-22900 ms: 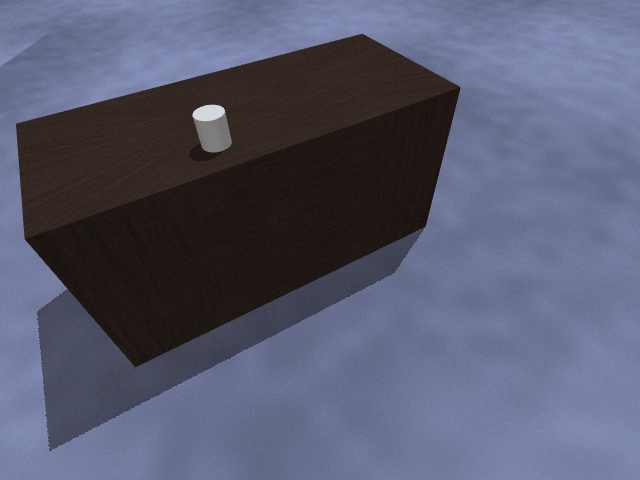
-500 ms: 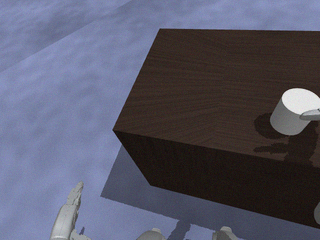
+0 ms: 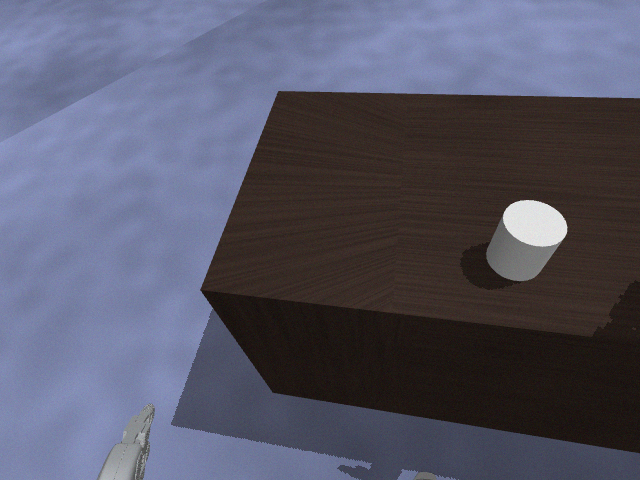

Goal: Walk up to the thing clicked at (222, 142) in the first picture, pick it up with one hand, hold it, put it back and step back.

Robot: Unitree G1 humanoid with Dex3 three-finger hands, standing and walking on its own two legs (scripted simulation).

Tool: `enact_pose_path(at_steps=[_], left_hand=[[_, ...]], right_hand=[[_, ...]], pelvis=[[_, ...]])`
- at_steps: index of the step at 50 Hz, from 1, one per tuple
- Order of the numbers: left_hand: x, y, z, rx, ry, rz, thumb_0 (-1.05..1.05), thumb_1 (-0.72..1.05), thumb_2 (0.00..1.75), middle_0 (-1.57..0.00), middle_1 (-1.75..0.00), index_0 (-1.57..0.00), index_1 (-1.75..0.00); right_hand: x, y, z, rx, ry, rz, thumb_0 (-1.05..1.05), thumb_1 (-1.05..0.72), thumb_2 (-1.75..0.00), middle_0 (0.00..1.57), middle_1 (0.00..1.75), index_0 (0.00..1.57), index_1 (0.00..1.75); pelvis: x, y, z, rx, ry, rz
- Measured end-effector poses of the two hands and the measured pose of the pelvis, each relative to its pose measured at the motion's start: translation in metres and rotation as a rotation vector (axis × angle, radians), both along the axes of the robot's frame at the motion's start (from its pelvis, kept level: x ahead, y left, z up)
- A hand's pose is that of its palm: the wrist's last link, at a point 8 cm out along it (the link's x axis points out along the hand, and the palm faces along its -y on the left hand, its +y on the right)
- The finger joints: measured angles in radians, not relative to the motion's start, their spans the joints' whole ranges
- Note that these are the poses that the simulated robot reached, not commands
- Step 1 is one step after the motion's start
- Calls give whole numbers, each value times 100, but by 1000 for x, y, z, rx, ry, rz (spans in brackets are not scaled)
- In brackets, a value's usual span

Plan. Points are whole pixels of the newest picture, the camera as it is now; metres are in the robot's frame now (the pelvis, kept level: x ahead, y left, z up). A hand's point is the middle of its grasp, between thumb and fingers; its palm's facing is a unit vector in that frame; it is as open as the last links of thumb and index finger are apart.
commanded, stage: sink last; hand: right
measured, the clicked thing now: (523, 241) +0.48 -0.25 -0.04
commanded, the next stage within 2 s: home in 0.96 s
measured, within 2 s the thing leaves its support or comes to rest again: neither
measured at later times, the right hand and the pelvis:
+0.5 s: hand out of the picture +0.23 -0.28 +0.05, palm faces +0.35 +0.87 -0.35, open 17.2 cm; pelvis +0.02 +0.00 +0.01, yaw -1 degrees
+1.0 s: hand out of the picture +0.17 -0.26 +0.06, palm faces +0.40 +0.83 -0.39, open 17.4 cm; pelvis +0.00 +0.03 +0.01, yaw -2 degrees
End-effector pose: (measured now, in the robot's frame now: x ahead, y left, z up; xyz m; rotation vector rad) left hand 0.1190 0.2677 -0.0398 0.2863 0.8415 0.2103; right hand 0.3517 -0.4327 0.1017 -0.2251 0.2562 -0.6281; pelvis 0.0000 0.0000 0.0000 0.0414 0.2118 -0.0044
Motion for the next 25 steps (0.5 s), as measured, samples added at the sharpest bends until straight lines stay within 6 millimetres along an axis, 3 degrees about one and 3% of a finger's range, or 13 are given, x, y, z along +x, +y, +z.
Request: enact_pose_path(at_steps=[4,9,14,20,25], left_hand=[[9,-8,-10,-18,38,-25,-1,-53,6,-5,-5,-6,-4],[39,-25,1,-80,-90,-37,-1,-54,7,-6,-5,-6,-5],[49,-26,17,-112,-186,-26,-1,-54,8,-6,-6,-6,-6],[37,-14,5,-98,-105,13,-1,-54,8,-6,-5,-6,-6],[32,3,-4,-47,-65,54,-1,-55,8,-6,-5,-5,-6]], right_hand=[[-12,-13,12,-45,-3,-56,-1,50,-5,7,5,6,5],[-31,0,15,-110,26,-3,-1,49,-6,7,5,5,5],[-70,32,-7,-109,73,94,-1,45,-7,7,5,6,5],[-127,88,-35,-36,90,195,-1,45,-7,7,5,6,5],[-163,118,-31,-31,86,209,-1,47,-6,8,5,6,5]], pelvis=[[3,-1,3,2,0,-3],[10,-4,8,-6,-22,3],[19,-5,12,-18,-62,5],[20,-2,14,-23,-101,-6],[15,3,14,-25,-121,-16]])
